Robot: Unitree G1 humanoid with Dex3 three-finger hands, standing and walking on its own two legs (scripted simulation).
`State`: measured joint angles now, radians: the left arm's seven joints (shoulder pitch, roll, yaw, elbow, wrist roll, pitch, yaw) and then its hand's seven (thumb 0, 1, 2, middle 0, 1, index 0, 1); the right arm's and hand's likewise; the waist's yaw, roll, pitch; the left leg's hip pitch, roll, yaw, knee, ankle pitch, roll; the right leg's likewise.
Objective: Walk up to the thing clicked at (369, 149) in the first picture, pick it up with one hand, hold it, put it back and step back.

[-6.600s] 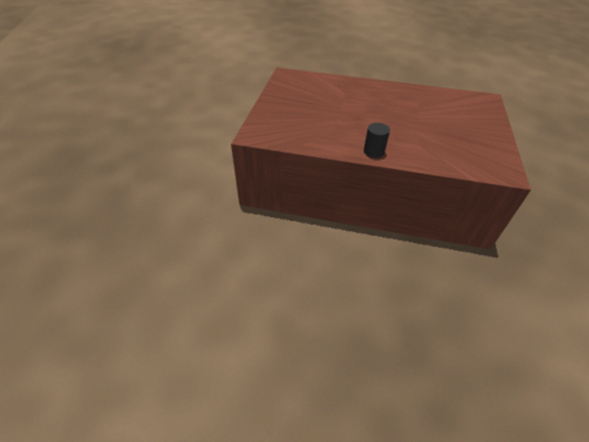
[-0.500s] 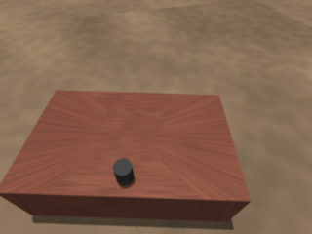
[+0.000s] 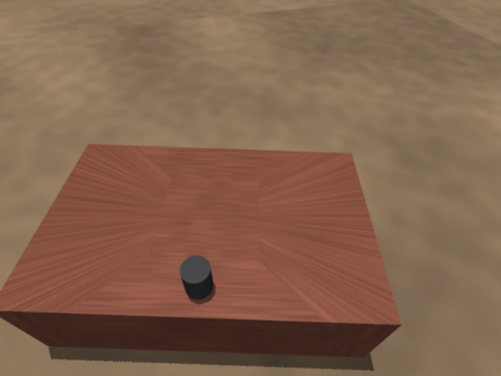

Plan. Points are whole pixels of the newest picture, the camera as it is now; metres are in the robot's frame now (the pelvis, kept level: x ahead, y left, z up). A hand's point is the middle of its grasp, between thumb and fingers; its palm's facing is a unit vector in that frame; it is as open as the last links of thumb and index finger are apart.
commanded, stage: stand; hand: left
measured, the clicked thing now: (197, 277) +0.46 +0.16 -0.37
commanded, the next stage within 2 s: go down in 0.68 s
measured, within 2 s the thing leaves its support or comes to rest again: neither
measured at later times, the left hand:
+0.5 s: hand out of the picture +0.07 +0.26 -0.16, palm faces -0.03 -0.94 -0.34, open 7.4 cm
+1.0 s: hand out of the picture +0.15 +0.26 -0.16, palm faces +0.05 -0.95 -0.32, open 10.6 cm
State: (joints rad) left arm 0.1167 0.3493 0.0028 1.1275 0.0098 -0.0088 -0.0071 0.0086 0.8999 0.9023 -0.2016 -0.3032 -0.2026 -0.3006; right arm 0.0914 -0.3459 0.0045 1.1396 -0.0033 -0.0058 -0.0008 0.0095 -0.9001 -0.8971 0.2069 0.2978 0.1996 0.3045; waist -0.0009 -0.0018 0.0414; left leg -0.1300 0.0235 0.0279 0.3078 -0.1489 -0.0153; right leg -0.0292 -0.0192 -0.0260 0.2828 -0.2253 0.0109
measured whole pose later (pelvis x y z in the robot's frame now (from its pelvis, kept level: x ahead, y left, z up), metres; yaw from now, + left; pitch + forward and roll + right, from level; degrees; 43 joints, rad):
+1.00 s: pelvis -0.01 +0.00 -0.01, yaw +0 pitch +5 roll +0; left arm -0.05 0.34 0.14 1.03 0.05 0.01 -0.02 0.01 0.55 0.56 -0.07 -0.14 -0.07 -0.13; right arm 0.20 -0.26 -0.01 0.84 0.04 -0.03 -0.04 0.01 -0.99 -0.92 0.21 0.30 0.20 0.30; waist -0.01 -0.01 0.04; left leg -0.37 0.03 0.02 0.50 -0.21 -0.01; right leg -0.27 -0.02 -0.03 0.49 -0.30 0.01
